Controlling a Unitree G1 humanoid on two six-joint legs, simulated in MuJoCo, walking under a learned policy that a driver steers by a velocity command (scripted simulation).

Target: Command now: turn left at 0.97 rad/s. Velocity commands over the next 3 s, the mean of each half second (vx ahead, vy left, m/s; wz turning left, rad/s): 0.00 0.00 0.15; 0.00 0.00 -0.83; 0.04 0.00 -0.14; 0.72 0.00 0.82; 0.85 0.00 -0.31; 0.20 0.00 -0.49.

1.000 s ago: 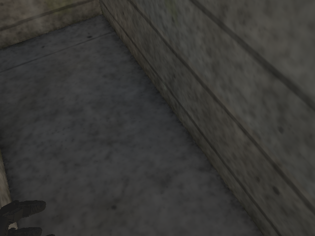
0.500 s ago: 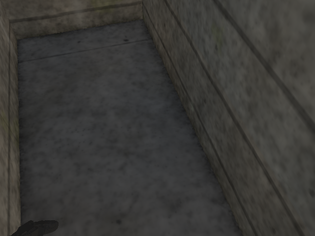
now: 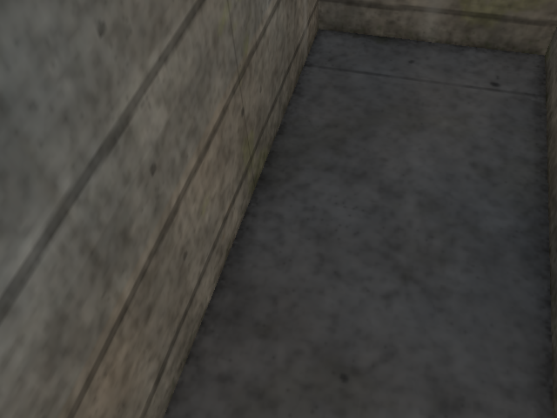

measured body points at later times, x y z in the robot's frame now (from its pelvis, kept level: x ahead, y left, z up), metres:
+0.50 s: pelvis -0.01 +0.05 +0.00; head +0.04 +0.09 +0.44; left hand +0.06 +0.33 -0.14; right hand +0.19 -0.19 -0.08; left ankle -0.02 +0.15 -0.74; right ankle -0.03 -0.14 -0.67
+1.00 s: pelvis +0.00 -0.03 +0.00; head +0.02 -0.11 +0.45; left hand +0.24 +0.19 -0.06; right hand +0.03 -0.35 -0.13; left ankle +0.11 +0.13 -0.65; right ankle -0.03 -0.11 -0.74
